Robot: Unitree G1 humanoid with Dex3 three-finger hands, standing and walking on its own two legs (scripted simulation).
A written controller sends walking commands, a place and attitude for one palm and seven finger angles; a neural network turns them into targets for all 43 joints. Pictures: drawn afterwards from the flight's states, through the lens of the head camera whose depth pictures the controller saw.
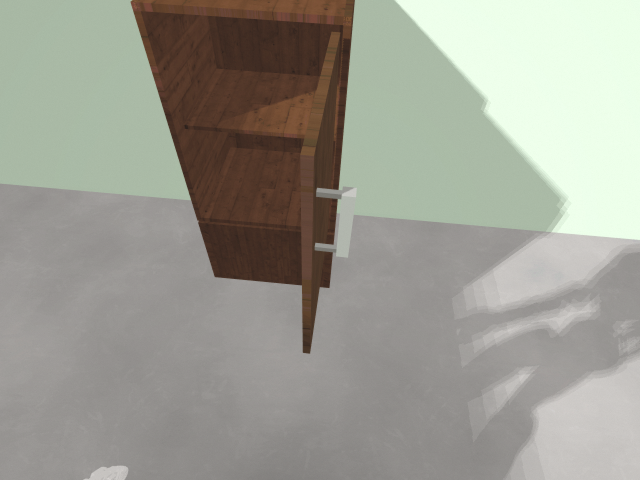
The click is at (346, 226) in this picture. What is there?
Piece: cupboard door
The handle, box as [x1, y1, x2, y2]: [315, 186, 356, 257]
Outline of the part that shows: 317,188 316,196 340,198 341,207 337,244 332,245 315,243 315,249 333,251 336,253 337,256 347,257 356,188 343,186 341,190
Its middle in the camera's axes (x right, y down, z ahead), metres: +0.02 -0.02 +0.65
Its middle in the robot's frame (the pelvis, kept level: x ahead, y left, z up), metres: +0.51 +0.01 +0.00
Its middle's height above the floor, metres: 0.77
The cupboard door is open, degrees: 89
